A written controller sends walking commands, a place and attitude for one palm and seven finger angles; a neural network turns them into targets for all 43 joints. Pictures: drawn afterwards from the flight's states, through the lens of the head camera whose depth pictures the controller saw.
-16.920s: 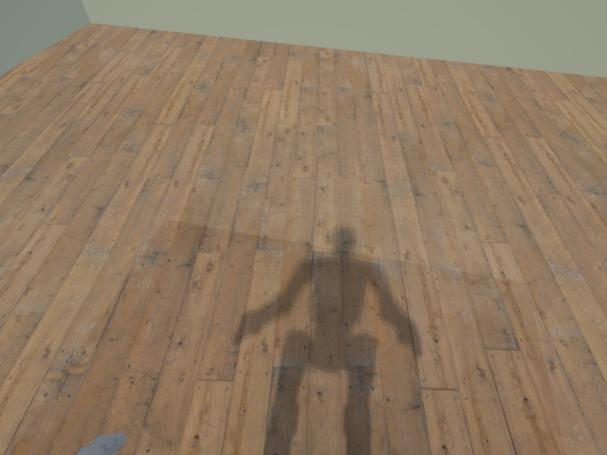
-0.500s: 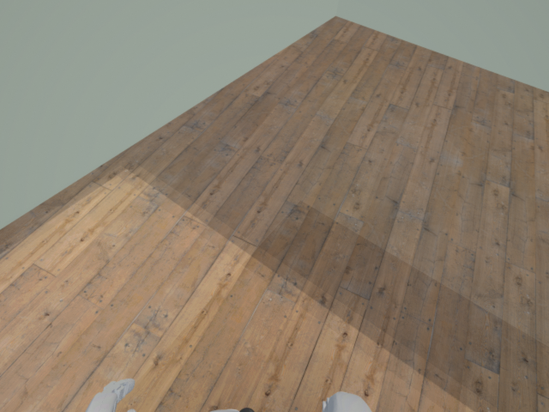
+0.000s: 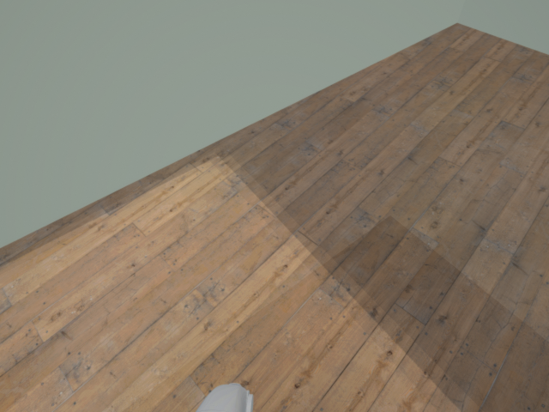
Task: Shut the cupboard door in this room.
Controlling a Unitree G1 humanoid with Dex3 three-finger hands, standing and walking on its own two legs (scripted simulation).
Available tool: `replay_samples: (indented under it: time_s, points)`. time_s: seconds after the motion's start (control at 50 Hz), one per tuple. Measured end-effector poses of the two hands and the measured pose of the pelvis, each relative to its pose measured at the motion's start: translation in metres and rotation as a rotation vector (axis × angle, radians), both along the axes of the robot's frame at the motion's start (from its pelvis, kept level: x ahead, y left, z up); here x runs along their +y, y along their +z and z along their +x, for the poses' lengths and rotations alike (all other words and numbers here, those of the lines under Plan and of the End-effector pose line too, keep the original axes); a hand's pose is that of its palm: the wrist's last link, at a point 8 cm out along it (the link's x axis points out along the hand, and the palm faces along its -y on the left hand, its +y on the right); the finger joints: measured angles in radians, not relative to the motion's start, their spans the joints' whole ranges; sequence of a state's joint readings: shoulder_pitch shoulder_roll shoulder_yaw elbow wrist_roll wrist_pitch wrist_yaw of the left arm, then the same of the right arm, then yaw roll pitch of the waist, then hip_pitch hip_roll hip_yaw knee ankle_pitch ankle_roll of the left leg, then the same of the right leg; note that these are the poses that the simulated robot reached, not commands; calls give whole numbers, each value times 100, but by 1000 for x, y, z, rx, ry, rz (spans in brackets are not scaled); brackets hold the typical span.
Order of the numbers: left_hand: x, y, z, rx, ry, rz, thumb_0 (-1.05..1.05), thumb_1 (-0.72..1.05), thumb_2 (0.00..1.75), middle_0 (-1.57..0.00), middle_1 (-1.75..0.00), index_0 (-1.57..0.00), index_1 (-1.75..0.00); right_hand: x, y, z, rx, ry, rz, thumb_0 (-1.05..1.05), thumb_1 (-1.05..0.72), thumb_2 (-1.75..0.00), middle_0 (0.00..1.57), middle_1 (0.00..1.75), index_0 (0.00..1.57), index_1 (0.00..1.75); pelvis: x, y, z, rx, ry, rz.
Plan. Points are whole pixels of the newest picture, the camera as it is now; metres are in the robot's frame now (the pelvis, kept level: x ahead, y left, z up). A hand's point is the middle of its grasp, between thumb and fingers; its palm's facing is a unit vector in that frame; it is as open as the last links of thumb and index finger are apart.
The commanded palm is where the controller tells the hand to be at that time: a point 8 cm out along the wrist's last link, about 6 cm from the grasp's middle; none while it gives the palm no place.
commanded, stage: walk to a spot facing it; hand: left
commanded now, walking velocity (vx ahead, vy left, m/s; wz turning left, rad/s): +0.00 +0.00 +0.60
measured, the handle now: out of the picture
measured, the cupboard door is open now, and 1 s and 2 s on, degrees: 83 83 83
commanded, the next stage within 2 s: none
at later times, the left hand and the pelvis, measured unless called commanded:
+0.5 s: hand out of the picture -0.03 +0.29 -0.17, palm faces +0.34 -0.90 -0.27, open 7.4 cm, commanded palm none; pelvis -0.03 +0.05 +0.00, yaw +18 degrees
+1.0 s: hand out of the picture -0.07 +0.19 -0.15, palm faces +0.60 -0.75 -0.28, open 7.4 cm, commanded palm none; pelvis +0.04 +0.03 +0.00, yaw +37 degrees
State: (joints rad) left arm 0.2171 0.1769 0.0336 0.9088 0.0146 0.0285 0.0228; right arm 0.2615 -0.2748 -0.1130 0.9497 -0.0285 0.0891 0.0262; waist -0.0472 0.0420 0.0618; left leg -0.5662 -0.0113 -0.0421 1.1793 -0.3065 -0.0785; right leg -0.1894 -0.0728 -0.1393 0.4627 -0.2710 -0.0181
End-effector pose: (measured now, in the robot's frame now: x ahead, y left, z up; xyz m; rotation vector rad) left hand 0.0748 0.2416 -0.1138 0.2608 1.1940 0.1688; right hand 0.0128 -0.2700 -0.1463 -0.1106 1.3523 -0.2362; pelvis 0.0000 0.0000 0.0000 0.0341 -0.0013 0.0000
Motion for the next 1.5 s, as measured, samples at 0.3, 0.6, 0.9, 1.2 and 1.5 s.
replay_samples:
  time_s: [0.3, 0.6, 0.9, 1.2, 1.5]
  points:
    - [61, -44, -133, 139, 308, -55, 1, 90, 90, -20, -30, -20, -30, 78, 15, 137, -194, 378, -58, 1, -91, -90, 19, 30, 19, 30, 42, -19, -20, 8, 203, -14]
    - [89, -13, -105, -43, 388, 1, 1, 90, 90, -19, -30, -20, -30, 107, 21, 136, -176, 496, -13, 0, -90, -90, 20, 30, 20, 30, 41, -4, -25, -8, 359, -38]
    - [9, 8, -141, -19, 573, 6, 1, 90, 90, -20, -30, -20, -30, 75, -4, 163, -17, 602, 52, 1, -91, -90, 20, 30, 20, 30, 16, 2, 20, -12, 560, 11]
    - [-47, -27, -223, 292, 940, -214, 1, 90, 90, -20, -30, -20, -30, 263, -3, 306, -98, 983, 70, 1, -91, -90, 19, 30, 19, 30, 96, -15, 74, -1, 777, -34]
    - [169, -28, -103, -55, 926, -86, 1, 91, 90, -19, -30, -20, -30, 383, 20, 340, -194, 1010, 56, 0, -92, -90, 20, 30, 20, 30, 212, -3, 125, -51, 871, -20]
